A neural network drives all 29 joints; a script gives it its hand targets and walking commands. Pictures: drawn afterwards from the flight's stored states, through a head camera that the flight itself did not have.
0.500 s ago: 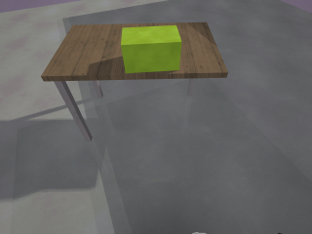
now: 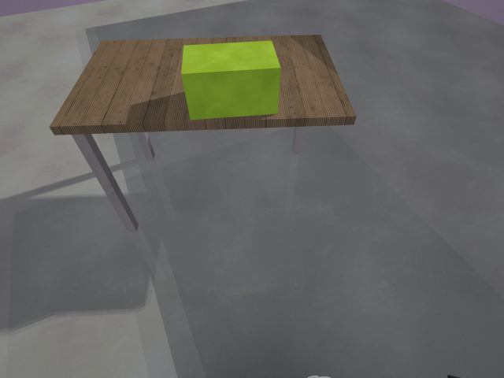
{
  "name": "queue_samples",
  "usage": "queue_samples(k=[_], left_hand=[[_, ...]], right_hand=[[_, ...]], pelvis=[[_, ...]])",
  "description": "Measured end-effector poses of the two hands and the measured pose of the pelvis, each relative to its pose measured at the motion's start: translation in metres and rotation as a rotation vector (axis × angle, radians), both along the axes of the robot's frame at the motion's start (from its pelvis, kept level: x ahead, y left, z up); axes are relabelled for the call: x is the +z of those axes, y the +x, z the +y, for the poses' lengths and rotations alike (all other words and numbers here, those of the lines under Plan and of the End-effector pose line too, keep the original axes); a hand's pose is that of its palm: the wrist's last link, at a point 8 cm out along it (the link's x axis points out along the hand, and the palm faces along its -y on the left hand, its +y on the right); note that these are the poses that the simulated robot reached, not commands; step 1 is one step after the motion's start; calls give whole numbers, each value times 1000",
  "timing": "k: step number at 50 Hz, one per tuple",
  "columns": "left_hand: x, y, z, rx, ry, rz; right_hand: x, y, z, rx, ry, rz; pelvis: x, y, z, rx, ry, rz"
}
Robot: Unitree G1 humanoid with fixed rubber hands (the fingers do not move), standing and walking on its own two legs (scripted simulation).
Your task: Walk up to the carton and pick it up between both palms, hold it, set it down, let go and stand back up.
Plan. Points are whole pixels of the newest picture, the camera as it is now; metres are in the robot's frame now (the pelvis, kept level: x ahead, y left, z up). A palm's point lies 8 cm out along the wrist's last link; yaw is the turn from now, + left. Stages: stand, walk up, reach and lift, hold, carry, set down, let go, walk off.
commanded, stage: walk up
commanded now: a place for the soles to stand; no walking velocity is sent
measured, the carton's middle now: (231, 80) +0.94 +0.08 -0.03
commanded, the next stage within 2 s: none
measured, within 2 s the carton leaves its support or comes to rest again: neither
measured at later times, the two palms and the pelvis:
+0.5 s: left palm out of the picture +0.07 +0.28 -0.10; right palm out of the picture +0.07 -0.34 -0.09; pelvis -0.01 -0.02 +0.00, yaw -2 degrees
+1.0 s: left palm out of the picture +0.08 +0.30 -0.10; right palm out of the picture +0.06 -0.32 -0.09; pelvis -0.01 +0.00 +0.00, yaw -2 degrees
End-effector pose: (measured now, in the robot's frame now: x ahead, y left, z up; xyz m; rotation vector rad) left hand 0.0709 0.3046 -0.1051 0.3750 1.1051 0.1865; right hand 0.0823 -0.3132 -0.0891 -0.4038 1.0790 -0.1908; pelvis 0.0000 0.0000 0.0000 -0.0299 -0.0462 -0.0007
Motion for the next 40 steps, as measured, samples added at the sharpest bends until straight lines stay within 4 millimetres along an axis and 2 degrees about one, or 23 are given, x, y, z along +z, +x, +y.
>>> queue_samples(k=[4,9,17,25,34,40], left_hand=[[0,4,-6,-11,-3,1],[0,4,-16,-23,8,-4],[2,4,-8,-20,7,-14],[2,3,-21,-38,10,-16],[4,6,-9,-37,10,-27],[2,9,-18,-50,6,-25]], right_hand=[[2,-3,-6,-8,-3,1],[-5,-6,-17,-23,6,2],[-3,-8,-9,-18,4,-3],[-5,-16,-22,-35,9,-7],[-3,-19,-11,-32,8,-3],[-2,-22,-19,-41,7,-6]], pelvis=[[1,0,-5,-10,-1,5],[-3,1,-16,-21,17,-2],[-1,-3,-7,-17,15,-5],[-3,-7,-19,-35,24,-9],[-1,-9,-7,-31,21,-9],[-2,-9,-14,-44,24,-8]])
